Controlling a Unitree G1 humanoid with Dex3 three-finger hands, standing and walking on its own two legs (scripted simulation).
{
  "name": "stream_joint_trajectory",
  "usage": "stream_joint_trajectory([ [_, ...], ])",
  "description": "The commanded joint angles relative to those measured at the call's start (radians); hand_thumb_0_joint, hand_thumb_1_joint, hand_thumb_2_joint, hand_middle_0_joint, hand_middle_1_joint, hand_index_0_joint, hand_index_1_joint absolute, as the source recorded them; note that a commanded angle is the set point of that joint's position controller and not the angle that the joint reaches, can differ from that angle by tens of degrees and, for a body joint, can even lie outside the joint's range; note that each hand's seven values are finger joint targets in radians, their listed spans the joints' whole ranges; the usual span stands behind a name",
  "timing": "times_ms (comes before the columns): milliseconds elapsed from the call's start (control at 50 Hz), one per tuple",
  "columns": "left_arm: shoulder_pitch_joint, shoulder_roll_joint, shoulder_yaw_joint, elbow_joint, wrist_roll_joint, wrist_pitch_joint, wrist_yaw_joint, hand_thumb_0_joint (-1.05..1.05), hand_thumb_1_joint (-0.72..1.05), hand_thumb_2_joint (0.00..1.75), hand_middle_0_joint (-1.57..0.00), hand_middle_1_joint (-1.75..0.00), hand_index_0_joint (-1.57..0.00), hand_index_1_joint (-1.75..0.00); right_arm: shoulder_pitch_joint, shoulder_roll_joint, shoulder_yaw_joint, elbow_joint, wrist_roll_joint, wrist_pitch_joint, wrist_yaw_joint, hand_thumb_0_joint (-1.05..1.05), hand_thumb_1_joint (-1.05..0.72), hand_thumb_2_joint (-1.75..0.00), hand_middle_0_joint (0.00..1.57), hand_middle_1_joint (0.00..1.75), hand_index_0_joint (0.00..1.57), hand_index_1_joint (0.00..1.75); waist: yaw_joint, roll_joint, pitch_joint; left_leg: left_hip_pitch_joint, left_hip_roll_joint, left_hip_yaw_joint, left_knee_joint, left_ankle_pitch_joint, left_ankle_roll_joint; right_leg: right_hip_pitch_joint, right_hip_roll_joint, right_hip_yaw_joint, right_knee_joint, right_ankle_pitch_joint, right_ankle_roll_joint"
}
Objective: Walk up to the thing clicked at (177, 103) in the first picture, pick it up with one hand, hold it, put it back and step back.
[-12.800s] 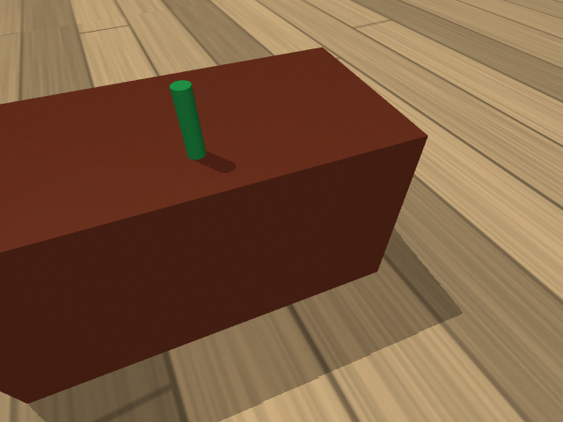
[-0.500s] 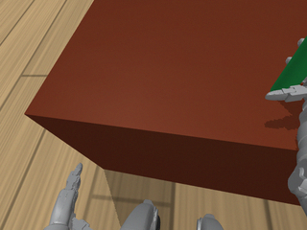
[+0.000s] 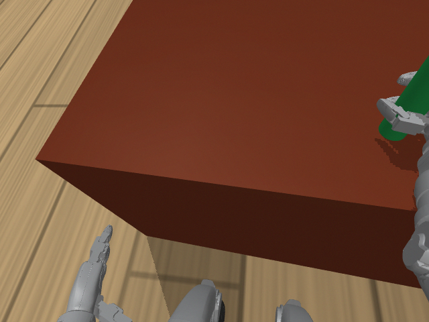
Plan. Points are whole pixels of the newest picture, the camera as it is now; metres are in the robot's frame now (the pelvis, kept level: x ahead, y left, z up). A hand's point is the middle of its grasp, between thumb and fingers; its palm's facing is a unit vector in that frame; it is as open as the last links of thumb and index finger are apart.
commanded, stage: settle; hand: right
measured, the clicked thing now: (420, 95) +0.51 -0.25 +0.10
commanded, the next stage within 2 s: lift in 1.00 s
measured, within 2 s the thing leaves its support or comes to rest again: leaves its support in 0.16 s
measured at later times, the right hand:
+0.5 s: hand (422, 84) +0.52 -0.24 +0.12, palm faces +0.22 +0.98 +0.01, open 6.3 cm
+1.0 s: hand out of the picture +0.52 -0.24 +0.15, palm faces +0.23 +0.97 +0.01, open 6.3 cm
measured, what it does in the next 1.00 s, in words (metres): stands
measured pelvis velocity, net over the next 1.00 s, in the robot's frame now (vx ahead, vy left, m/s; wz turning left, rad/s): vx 0.02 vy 0.00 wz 0.00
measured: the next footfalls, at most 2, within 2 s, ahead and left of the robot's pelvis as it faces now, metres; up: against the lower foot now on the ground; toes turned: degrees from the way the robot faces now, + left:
none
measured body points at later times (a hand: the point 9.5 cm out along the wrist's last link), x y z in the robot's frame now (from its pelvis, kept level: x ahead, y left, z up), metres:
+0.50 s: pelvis +0.01 +0.00 +0.02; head +0.11 -0.03 +0.46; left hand +0.16 +0.26 +0.00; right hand +0.50 -0.29 +0.12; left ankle +0.04 +0.13 -0.66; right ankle +0.00 -0.11 -0.66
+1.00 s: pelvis +0.02 +0.00 +0.03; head +0.11 -0.02 +0.47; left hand +0.17 +0.26 +0.00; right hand +0.50 -0.29 +0.15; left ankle +0.04 +0.13 -0.66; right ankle +0.00 -0.11 -0.66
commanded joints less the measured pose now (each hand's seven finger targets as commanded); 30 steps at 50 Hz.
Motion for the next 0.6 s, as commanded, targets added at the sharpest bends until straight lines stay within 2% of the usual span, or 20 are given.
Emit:
stream_joint_trajectory([
  [0, 0.042, 0.151, 0.083, -0.182, 0.005, -0.049, 0.017, 0.00, -0.58, 0.06, -0.06, -0.05, -0.06, -0.06, -0.450, -0.288, -0.015, -0.272, 0.005, -0.062, 0.008, 0.00, -0.52, -1.17, 1.26, 1.27, 1.27, 1.27, -0.013, -0.251, -0.606, 0.304, -0.029, -0.012, -0.077, 0.307, 0.035, 0.377, 0.019, 0.023, -0.146, 0.431, 0.013],
  [60, 0.092, 0.143, 0.097, -0.089, -0.003, -0.037, 0.015, 0.00, -0.58, 0.07, -0.06, -0.05, -0.06, -0.06, -0.409, -0.245, -0.004, -0.228, 0.018, -0.035, 0.010, 0.00, -0.59, -1.24, 1.32, 1.34, 1.32, 1.34, -0.005, -0.221, -0.509, 0.278, -0.031, -0.011, -0.087, 0.333, 0.034, 0.346, 0.024, 0.020, -0.141, 0.465, 0.010],
  [100, -0.067, 0.174, 0.100, -0.231, -0.005, -0.051, 0.023, 0.00, -0.58, 0.06, -0.06, -0.05, -0.05, -0.06, -0.567, -0.339, -0.039, -0.428, 0.017, -0.055, -0.007, 0.00, -0.57, -1.24, 1.33, 1.35, 1.34, 1.35, -0.016, -0.234, -0.658, 0.345, -0.027, -0.018, -0.089, 0.360, 0.035, 0.395, 0.019, 0.024, -0.144, 0.482, 0.009],
  [140, 0.013, 0.191, 0.124, -0.133, -0.007, -0.038, 0.027, 0.00, -0.58, 0.07, -0.06, -0.05, -0.05, -0.06, -0.490, -0.304, -0.019, -0.318, 0.013, -0.030, -0.014, 0.00, -0.58, -1.24, 1.35, 1.35, 1.35, 1.35, -0.013, -0.229, -0.549, 0.300, -0.034, -0.002, -0.107, 0.312, 0.038, 0.402, 0.017, 0.027, -0.172, 0.470, 0.014],
  [180, 0.045, 0.144, 0.087, -0.077, -0.014, -0.029, 0.018, 0.00, -0.57, 0.07, -0.06, -0.05, -0.05, -0.06, -0.381, -0.180, 0.039, -0.170, 0.017, -0.005, -0.006, 0.00, -0.61, -1.28, 1.36, 1.38, 1.37, 1.38, 0.009, -0.162, -0.432, 0.289, -0.039, 0.002, -0.135, 0.296, 0.035, 0.356, 0.019, 0.029, -0.191, 0.443, 0.009],
  [200, -0.024, 0.163, 0.088, -0.145, -0.016, -0.034, 0.023, 0.00, -0.57, 0.06, -0.06, -0.05, -0.05, -0.06, -0.483, -0.277, -0.006, -0.301, 0.015, -0.022, -0.016, 0.00, -0.58, -1.24, 1.38, 1.37, 1.39, 1.37, -0.016, -0.170, -0.517, 0.324, -0.035, -0.003, -0.137, 0.305, 0.034, 0.384, 0.017, 0.032, -0.197, 0.447, 0.010],
  [220, -0.120, 0.169, 0.081, -0.255, -0.016, -0.044, 0.027, 0.00, -0.56, 0.06, -0.06, -0.05, -0.05, -0.06, -0.594, -0.335, -0.013, -0.425, 0.008, -0.037, -0.025, 0.00, -0.54, -1.23, 1.37, 1.36, 1.38, 1.36, -0.035, -0.206, -0.635, 0.371, -0.032, -0.011, -0.130, 0.331, 0.034, 0.436, 0.016, 0.025, -0.196, 0.470, 0.011],
  [240, 0.005, 0.155, 0.088, -0.116, -0.011, -0.033, 0.027, 0.00, -0.56, 0.06, -0.06, -0.05, -0.06, -0.06, -0.516, -0.296, -0.002, -0.299, 0.006, -0.020, -0.023, 0.00, -0.53, -1.19, 1.38, 1.34, 1.38, 1.34, -0.025, -0.235, -0.561, 0.339, -0.033, -0.005, -0.132, 0.319, 0.036, 0.444, 0.016, 0.018, -0.200, 0.469, 0.015],
  [280, 0.085, 0.132, 0.081, -0.039, -0.018, -0.026, 0.017, 0.00, -0.55, 0.06, -0.06, -0.06, -0.06, -0.06, -0.386, -0.165, 0.049, -0.150, 0.022, 0.013, -0.007, 0.00, -0.53, -1.19, 1.33, 1.32, 1.34, 1.32, -0.002, -0.172, -0.378, 0.282, -0.039, 0.003, -0.156, 0.275, 0.035, 0.374, 0.018, 0.026, -0.225, 0.424, 0.012],
  [300, 0.069, 0.122, 0.066, -0.011, -0.017, -0.028, 0.017, 0.00, -0.56, 0.06, -0.06, -0.05, -0.06, -0.06, -0.386, -0.178, 0.039, -0.139, 0.023, 0.013, -0.009, 0.00, -0.54, -1.19, 1.33, 1.31, 1.34, 1.32, -0.008, -0.149, -0.344, 0.255, -0.040, 0.003, -0.158, 0.266, 0.034, 0.355, 0.014, 0.031, -0.226, 0.430, 0.012],
  [340, -0.079, 0.163, 0.085, -0.193, -0.014, -0.046, 0.025, 0.00, -0.55, 0.05, -0.06, -0.05, -0.06, -0.06, -0.568, -0.328, -0.010, -0.394, 0.011, -0.017, -0.018, 0.00, -0.54, -1.22, 1.35, 1.35, 1.36, 1.35, -0.040, -0.227, -0.613, 0.365, -0.030, -0.013, -0.150, 0.342, 0.034, 0.480, 0.015, 0.020, -0.215, 0.492, 0.012],
  [360, 0.003, 0.161, 0.096, -0.129, -0.012, -0.040, 0.026, 0.00, -0.55, 0.05, -0.06, -0.05, -0.05, -0.06, -0.539, -0.274, 0.016, -0.319, 0.016, -0.006, -0.009, 0.00, -0.55, -1.24, 1.37, 1.37, 1.38, 1.37, -0.017, -0.204, -0.558, 0.355, -0.034, -0.005, -0.156, 0.334, 0.034, 0.477, 0.017, 0.020, -0.220, 0.478, 0.012],
  [400, 0.083, 0.112, 0.062, -0.014, -0.021, -0.033, 0.013, 0.00, -0.54, 0.05, -0.06, -0.05, -0.06, -0.06, -0.373, -0.151, 0.062, -0.144, 0.028, 0.031, 0.006, 0.00, -0.56, -1.25, 1.34, 1.36, 1.35, 1.36, -0.020, -0.141, -0.360, 0.333, -0.030, -0.008, -0.174, 0.307, 0.031, 0.348, 0.029, 0.012, -0.240, 0.400, 0.004],
  [420, 0.022, 0.141, 0.084, -0.053, -0.024, -0.038, 0.020, 0.00, -0.56, 0.05, -0.06, -0.05, -0.06, -0.06, -0.413, -0.191, 0.036, -0.191, 0.032, 0.026, 0.001, 0.00, -0.58, -1.23, 1.34, 1.34, 1.34, 1.34, -0.016, -0.123, -0.398, 0.326, -0.032, -0.006, -0.176, 0.308, 0.030, 0.377, 0.022, 0.023, -0.244, 0.417, 0.005],
  [440, -0.073, 0.185, 0.116, -0.165, -0.025, -0.051, 0.029, 0.00, -0.56, 0.05, -0.06, -0.05, -0.05, -0.06, -0.543, -0.330, -0.021, -0.385, 0.026, 0.001, -0.010, 0.00, -0.57, -1.22, 1.35, 1.34, 1.35, 1.34, -0.032, -0.182, -0.573, 0.398, -0.024, -0.017, -0.167, 0.359, 0.030, 0.449, 0.021, 0.017, -0.235, 0.461, 0.006],
  [460, -0.043, 0.188, 0.116, -0.137, -0.018, -0.050, 0.031, 0.00, -0.56, 0.06, -0.06, -0.05, -0.05, -0.06, -0.569, -0.332, -0.012, -0.388, 0.019, 0.001, -0.013, 0.00, -0.55, -1.26, 1.35, 1.37, 1.36, 1.37, -0.035, -0.211, -0.623, 0.425, -0.025, -0.017, -0.165, 0.382, 0.030, 0.489, 0.024, 0.012, -0.232, 0.492, 0.007],
  [520, 0.062, 0.127, 0.083, 0.005, -0.028, -0.040, 0.021, 0.00, -0.55, 0.06, -0.06, -0.05, -0.05, -0.06, -0.382, -0.140, 0.066, -0.150, 0.034, 0.047, 0.000, 0.00, -0.58, -1.26, 1.33, 1.36, 1.33, 1.36, -0.016, -0.119, -0.358, 0.358, -0.029, -0.008, -0.193, 0.335, 0.030, 0.379, 0.031, 0.010, -0.256, 0.425, 0.002],
  [540, -0.012, 0.133, 0.073, -0.047, -0.032, -0.046, 0.022, 0.00, -0.56, 0.06, -0.06, -0.05, -0.05, -0.06, -0.448, -0.206, 0.038, -0.254, 0.034, 0.033, -0.007, 0.00, -0.59, -1.23, 1.34, 1.34, 1.34, 1.34, -0.037, -0.131, -0.429, 0.370, -0.028, -0.010, -0.193, 0.335, 0.029, 0.414, 0.025, 0.016, -0.261, 0.442, 0.004],
  [560, -0.130, 0.177, 0.099, -0.191, -0.031, -0.059, 0.033, 0.00, -0.56, 0.05, -0.06, -0.05, -0.05, -0.06, -0.620, -0.343, -0.014, -0.450, 0.026, 0.002, -0.022, 0.00, -0.59, -1.23, 1.34, 1.34, 1.35, 1.35, -0.048, -0.171, -0.604, 0.422, -0.024, -0.018, -0.184, 0.370, 0.030, 0.492, 0.021, 0.017, -0.251, 0.487, 0.009],
  [580, -0.034, 0.182, 0.116, -0.082, -0.021, -0.052, 0.034, 0.00, -0.56, 0.06, -0.06, -0.05, -0.05, -0.06, -0.566, -0.311, -0.002, -0.367, 0.023, 0.009, -0.021, 0.00, -0.56, -1.25, 1.34, 1.36, 1.35, 1.36, -0.045, -0.217, -0.605, 0.417, -0.027, -0.011, -0.177, 0.386, 0.034, 0.532, 0.021, 0.016, -0.249, 0.539, 0.016],
])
